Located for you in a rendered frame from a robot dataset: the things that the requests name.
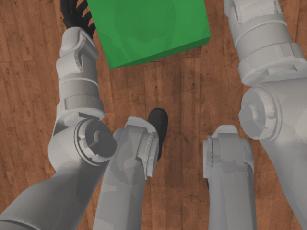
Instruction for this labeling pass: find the right robot shin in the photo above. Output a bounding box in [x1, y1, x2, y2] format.
[211, 125, 254, 172]

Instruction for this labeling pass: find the robot left forearm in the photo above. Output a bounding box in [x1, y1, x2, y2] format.
[51, 27, 105, 138]

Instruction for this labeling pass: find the left robot upper arm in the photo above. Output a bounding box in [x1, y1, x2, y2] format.
[0, 119, 117, 230]

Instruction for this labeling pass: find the carton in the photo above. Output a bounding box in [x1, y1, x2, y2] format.
[87, 0, 211, 69]

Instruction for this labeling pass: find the robot left thigh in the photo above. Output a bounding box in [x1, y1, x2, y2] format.
[93, 125, 159, 230]

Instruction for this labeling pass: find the robot right forearm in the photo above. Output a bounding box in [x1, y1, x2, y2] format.
[224, 0, 307, 86]

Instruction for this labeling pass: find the left robot hand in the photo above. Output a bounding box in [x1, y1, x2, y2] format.
[60, 0, 96, 40]

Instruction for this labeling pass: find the right robot upper arm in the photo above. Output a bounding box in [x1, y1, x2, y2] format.
[238, 77, 307, 230]

